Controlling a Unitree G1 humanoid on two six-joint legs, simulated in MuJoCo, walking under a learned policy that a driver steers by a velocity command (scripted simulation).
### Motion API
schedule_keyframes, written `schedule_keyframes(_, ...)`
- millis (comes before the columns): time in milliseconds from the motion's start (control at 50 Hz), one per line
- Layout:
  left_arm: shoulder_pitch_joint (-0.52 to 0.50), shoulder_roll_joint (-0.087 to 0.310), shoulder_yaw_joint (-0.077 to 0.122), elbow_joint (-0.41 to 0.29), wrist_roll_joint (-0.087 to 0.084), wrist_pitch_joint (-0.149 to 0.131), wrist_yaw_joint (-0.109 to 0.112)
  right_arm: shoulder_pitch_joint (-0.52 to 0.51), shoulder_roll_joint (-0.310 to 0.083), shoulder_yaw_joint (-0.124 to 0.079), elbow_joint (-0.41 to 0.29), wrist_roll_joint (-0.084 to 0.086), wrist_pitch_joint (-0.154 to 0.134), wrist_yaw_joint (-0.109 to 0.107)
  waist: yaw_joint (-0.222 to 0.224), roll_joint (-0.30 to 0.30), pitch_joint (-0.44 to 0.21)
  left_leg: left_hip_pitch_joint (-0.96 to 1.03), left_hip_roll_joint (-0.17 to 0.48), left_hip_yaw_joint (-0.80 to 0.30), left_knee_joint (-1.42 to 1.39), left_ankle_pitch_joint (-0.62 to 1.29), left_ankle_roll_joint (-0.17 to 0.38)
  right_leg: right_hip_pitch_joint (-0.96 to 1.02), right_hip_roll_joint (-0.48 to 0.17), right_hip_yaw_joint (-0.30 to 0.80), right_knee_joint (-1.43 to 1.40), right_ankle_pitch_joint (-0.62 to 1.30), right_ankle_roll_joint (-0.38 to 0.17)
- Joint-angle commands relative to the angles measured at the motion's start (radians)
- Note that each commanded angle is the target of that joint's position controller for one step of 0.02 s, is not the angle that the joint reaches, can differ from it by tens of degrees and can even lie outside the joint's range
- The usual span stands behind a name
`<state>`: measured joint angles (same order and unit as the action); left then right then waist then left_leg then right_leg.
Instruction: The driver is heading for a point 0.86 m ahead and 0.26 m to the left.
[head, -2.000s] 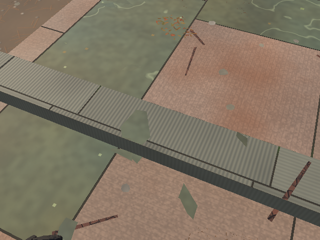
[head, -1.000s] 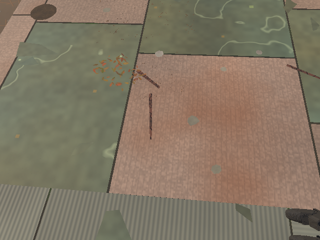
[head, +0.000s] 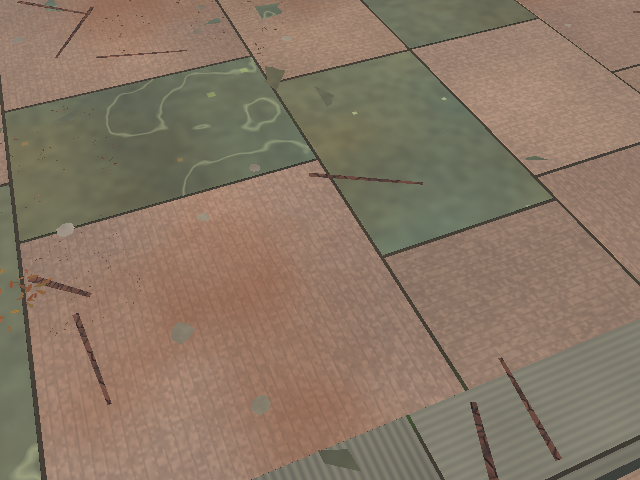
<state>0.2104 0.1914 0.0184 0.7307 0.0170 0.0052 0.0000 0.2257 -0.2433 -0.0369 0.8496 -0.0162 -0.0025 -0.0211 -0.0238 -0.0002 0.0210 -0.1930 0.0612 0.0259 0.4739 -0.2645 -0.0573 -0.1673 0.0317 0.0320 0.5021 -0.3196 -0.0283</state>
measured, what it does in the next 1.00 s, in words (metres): climbs: left foot, then right foot 0.10 m higher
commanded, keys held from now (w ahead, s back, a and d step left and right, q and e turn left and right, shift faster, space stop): shift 0.02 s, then w+shift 0.82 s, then w+q+shift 0.16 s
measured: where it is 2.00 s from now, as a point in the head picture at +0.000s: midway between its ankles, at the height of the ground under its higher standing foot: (231, 243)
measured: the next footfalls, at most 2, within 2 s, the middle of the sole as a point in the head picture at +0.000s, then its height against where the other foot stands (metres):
left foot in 0.30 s outside the picture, level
right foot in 0.72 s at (339, 473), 0.10 m higher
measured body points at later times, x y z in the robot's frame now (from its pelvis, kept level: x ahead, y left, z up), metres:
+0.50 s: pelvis +0.15 +0.08 -0.01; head +0.16 +0.10 +0.44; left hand +0.34 +0.29 -0.12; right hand +0.09 -0.16 -0.14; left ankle +0.06 +0.16 -0.74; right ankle +0.14 -0.06 -0.52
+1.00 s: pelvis +0.55 +0.09 +0.09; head +0.55 +0.10 +0.54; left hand +0.47 +0.31 -0.06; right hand +0.82 -0.09 +0.06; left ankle +0.63 +0.22 -0.52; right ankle +0.46 -0.01 -0.64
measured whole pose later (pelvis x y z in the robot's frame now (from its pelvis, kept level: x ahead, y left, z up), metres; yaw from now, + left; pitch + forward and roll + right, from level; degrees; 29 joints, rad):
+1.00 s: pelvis +0.55 +0.09 +0.09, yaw +5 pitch +2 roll -4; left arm 0.55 0.19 0.02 0.97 0.01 -0.11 -0.02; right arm 0.03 -0.22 0.03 0.58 0.03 -0.08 0.05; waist 0.03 0.04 -0.07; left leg -0.87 0.05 -0.09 1.34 -0.12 0.10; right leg -0.04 0.08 -0.17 0.36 -0.36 -0.04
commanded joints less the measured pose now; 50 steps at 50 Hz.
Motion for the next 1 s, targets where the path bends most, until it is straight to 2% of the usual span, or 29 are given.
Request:
schedule_keyframes(20, 0.002, 0.115, 0.034, -0.031, -0.002, -0.014, 0.001, 0.006, -0.090, -0.020, -0.019, 0.001, -0.010, -0.005, 0.004, -0.037, -0.029, 0.046, 0.016, -0.021, -0.034, 0.164, -0.005, -0.028, -0.096, 0.098, -0.104, 0.347, -0.020)
schedule_keyframes(60, 0.056, 0.165, 0.055, -0.004, -0.016, -0.002, 0.012, 0.013, -0.091, -0.023, 0.002, 0.012, -0.005, -0.009, 0.030, -0.077, -0.055, -0.012, -0.065, 0.083, 0.082, -0.105, 0.000, -0.002, -0.096, 0.141, -0.172, -0.132, -0.074)
schedule_keyframes(100, 0.129, 0.243, 0.079, 0.010, -0.035, -0.009, 0.016, -0.093, -0.086, -0.022, -0.050, 0.036, -0.022, -0.011, 0.095, -0.179, 0.094, -0.269, -0.066, 0.060, 0.308, -0.244, 0.037, -0.048, -0.270, 0.438, -0.364, -0.631, -0.202)
schedule_keyframes(140, 0.139, 0.215, 0.071, 0.021, -0.033, -0.055, 0.020, -0.156, -0.092, -0.026, -0.100, 0.068, -0.061, -0.003, 0.089, -0.183, 0.190, -0.538, 0.027, -0.065, 0.538, -0.273, 0.095, 0.026, -0.387, 0.599, -0.415, -0.531, -0.266)
schedule_keyframes(180, 0.124, 0.171, 0.061, 0.013, -0.030, -0.080, 0.016, -0.100, -0.081, -0.022, -0.081, 0.066, -0.091, 0.017, 0.060, -0.119, 0.104, -0.618, 0.068, -0.081, 0.573, -0.197, 0.131, 0.160, -0.365, 0.506, -0.366, -0.346, -0.239)
schedule_keyframes(260, 0.044, 0.197, 0.066, -0.017, -0.037, -0.060, 0.011, -0.053, -0.046, 0.000, -0.057, 0.031, -0.106, 0.046, 0.009, -0.128, 0.023, -0.191, 0.000, 0.038, 0.266, -0.124, 0.113, -0.050, -0.214, 0.204, -0.342, -0.087, -0.182)
schedule_keyframes(300, 0.014, 0.202, 0.060, -0.030, -0.039, -0.056, 0.010, 0.159, -0.098, -0.028, 0.007, 0.031, -0.095, 0.037, -0.105, -0.120, -0.031, 0.103, -0.082, 0.123, 0.143, 0.024, 0.099, -0.183, -0.188, 0.149, -0.169, 0.205, -0.177)
schedule_keyframes(320, -0.035, 0.180, 0.050, -0.043, -0.044, -0.057, 0.008, 0.290, -0.152, -0.052, 0.031, 0.025, -0.094, 0.028, -0.191, -0.031, -0.071, 0.237, -0.060, 0.056, 0.037, -0.002, 0.135, -0.235, -0.137, 0.071, 0.099, 0.421, -0.125)
schedule_keyframes(340, -0.128, 0.146, 0.039, -0.095, -0.018, -0.075, 0.009, 0.512, -0.245, -0.081, 0.084, 0.017, -0.094, 0.023, -0.286, 0.168, -0.133, 0.438, 0.076, -0.151, -0.085, -0.011, 0.165, -0.406, -0.053, 0.018, 0.535, 0.379, -0.053)
schedule_keyframes(360, -0.174, -0.001, -0.005, -0.109, 0.010, -0.103, -0.003, 0.494, -0.146, -0.024, 0.101, 0.003, -0.093, 0.042, -0.201, 0.289, -0.073, 0.454, 0.159, -0.284, 0.035, 0.341, 0.132, -0.649, 0.017, 0.056, 0.889, -0.227, -0.041)
schedule_keyframes(380, 0.049, 0.000, -0.002, -0.108, -0.077, -0.135, -0.013, 0.409, -0.165, -0.029, 0.036, -0.011, -0.103, 0.052, -0.078, 0.333, -0.157, 0.487, 0.325, -0.770, -0.189, 0.006, 0.329, -0.839, 0.080, 0.177, 1.001, -0.154, -0.052)
schedule_keyframes(400, 0.024, 0.058, -0.001, -0.114, -0.101, -0.143, -0.017, 0.307, -0.166, -0.034, 0.024, 0.006, -0.099, 0.053, -0.047, 0.153, -0.027, 0.477, 0.389, -0.784, -0.250, -0.258, 0.382, -1.053, -0.017, 0.150, 1.126, -0.084, -0.046)
schedule_keyframes(420, -0.101, 0.052, -0.014, -0.138, -0.086, -0.139, -0.021, 0.314, -0.104, -0.017, 0.035, 0.004, -0.086, 0.050, -0.094, 0.070, 0.071, 0.419, 0.363, -0.659, -0.253, -0.326, 0.375, -1.171, -0.051, 0.120, 1.235, -0.026, -0.040)
schedule_keyframes(440, -0.105, 0.008, -0.030, -0.142, -0.062, -0.125, -0.021, 0.285, -0.065, 0.008, 0.035, -0.007, -0.079, 0.054, -0.050, 0.017, 0.093, 0.315, 0.306, -0.565, -0.242, -0.336, 0.336, -1.175, -0.098, 0.066, 1.339, 0.000, -0.037)
schedule_keyframes(500, -0.086, -0.068, -0.071, -0.176, -0.059, -0.087, -0.059, 0.283, 0.028, 0.054, 0.082, -0.012, -0.061, 0.046, 0.043, 0.086, 0.165, 0.012, 0.188, -0.328, -0.253, -0.168, 0.273, -1.221, -0.119, 0.005, 1.623, -0.005, -0.028)
schedule_keyframes(560, -0.212, -0.064, -0.109, -0.286, -0.051, -0.085, -0.060, 0.264, 0.012, 0.069, 0.098, 0.016, -0.061, 0.017, 0.081, 0.051, 0.230, -0.221, 0.095, -0.153, -0.340, -0.136, 0.226, -1.165, -0.141, -0.049, 1.392, 0.045, -0.004)
schedule_keyframes(600, -0.332, -0.042, -0.126, -0.352, -0.029, -0.101, -0.056, 0.324, -0.019, 0.064, 0.098, 0.046, -0.074, -0.015, 0.046, -0.010, 0.133, -0.408, 0.106, -0.106, -0.527, 0.032, 0.247, -0.707, -0.149, -0.197, 0.998, 0.175, 0.011)
schedule_keyframes(640, -0.337, -0.006, -0.105, -0.368, -0.036, -0.127, -0.040, 0.396, -0.113, 0.051, 0.120, 0.068, -0.102, -0.019, 0.057, 0.053, -0.051, -0.202, 0.103, -0.040, -0.465, 0.891, 0.232, -0.305, -0.047, -0.301, 0.758, 0.177, -0.036)
schedule_keyframes(660, -0.317, 0.037, -0.082, -0.368, -0.044, -0.133, -0.042, 0.411, -0.170, 0.042, 0.118, 0.043, -0.097, -0.020, 0.085, 0.143, -0.110, 0.009, 0.120, -0.017, -0.319, 1.411, 0.228, -0.291, 0.020, -0.324, 0.686, 0.057, -0.048)
schedule_keyframes(700, -0.091, 0.163, -0.010, -0.325, -0.068, -0.095, -0.036, 0.361, -0.250, 0.013, 0.124, -0.026, -0.052, -0.023, 0.246, 0.340, -0.211, 0.348, 0.204, -0.069, 0.009, 1.826, 0.225, -0.256, 0.069, -0.233, 0.453, -0.083, -0.100)
schedule_keyframes(720, 0.102, 0.217, 0.017, -0.268, -0.067, -0.080, -0.037, 0.262, -0.260, -0.002, 0.096, -0.023, -0.044, -0.027, 0.347, 0.318, -0.258, 0.286, 0.201, -0.070, 0.267, 1.783, 0.212, -0.063, 0.026, -0.087, 0.315, -0.038, -0.152)
schedule_keyframes(740, 0.343, 0.281, 0.030, -0.148, -0.048, -0.075, -0.043, 0.161, -0.169, 0.014, 0.027, -0.036, -0.064, -0.027, 0.372, 0.085, -0.331, 0.026, 0.071, -0.142, 0.649, 1.024, 0.239, 0.222, -0.098, 0.223, 0.234, -0.146, -0.183)
schedule_keyframes(760, 0.377, 0.293, 0.039, -0.057, -0.012, -0.081, -0.039, 0.248, 0.047, 0.048, -0.027, 0.000, -0.112, 0.020, 0.207, -0.474, -0.434, -0.426, -0.205, -0.249, 1.095, 0.042, 0.200, 0.457, -0.329, 0.896, -0.136, -0.303, -0.360)
schedule_keyframes(780, 0.337, 0.122, 0.013, -0.031, -0.016, -0.092, -0.017, 0.180, -0.019, 0.020, -0.049, 0.031, -0.157, 0.060, 0.192, -0.270, -0.285, -0.606, -0.167, -0.332, 1.331, -0.008, 0.246, 0.392, -0.370, 1.012, -0.262, -0.396, -0.339)
schedule_keyframes(800, 0.310, 0.041, -0.009, 0.010, -0.013, -0.104, -0.023, 0.020, 0.022, 0.037, -0.147, 0.065, -0.164, 0.077, 0.155, -0.151, -0.104, -0.709, -0.123, -0.261, 1.446, -0.019, 0.262, 0.236, -0.362, 0.807, -0.235, -0.336, -0.296)
schedule_keyframes(820, 0.287, -0.011, -0.012, 0.080, -0.008, -0.116, -0.042, -0.054, 0.050, 0.057, -0.187, 0.049, -0.146, 0.072, 0.129, -0.052, -0.007, -0.713, -0.091, -0.224, 1.480, 0.047, 0.227, 0.107, -0.342, 0.688, -0.200, -0.126, -0.292)
schedule_keyframes(860, 0.253, -0.107, -0.029, 0.131, 0.015, -0.122, -0.042, -0.018, 0.136, 0.087, -0.242, 0.059, -0.113, 0.092, 0.019, 0.049, 0.027, -0.702, -0.048, -0.253, 1.437, -0.023, 0.239, -0.006, -0.222, 0.372, -0.160, -0.068, -0.237)
schedule_keyframes(920, 0.095, -0.019, -0.011, 0.111, -0.009, -0.140, -0.033, 0.059, 0.025, 0.065, -0.200, 0.082, -0.062, 0.087, -0.086, 0.069, 0.102, -0.726, 0.008, -0.249, 1.118, -0.009, 0.198, -0.073, -0.241, 0.159, -0.294, 0.092, -0.165)
schedule_keyframes(1000, 0.140, 0.115, 0.012, 0.112, -0.009, -0.172, 0.007, -0.134, -0.024, 0.061, -0.291, 0.030, -0.065, 0.067, -0.016, 0.041, 0.077, -0.568, 0.047, -0.072, 0.640, 0.264, 0.113, -0.132, -0.171, -0.110, -0.418, 0.269, -0.118)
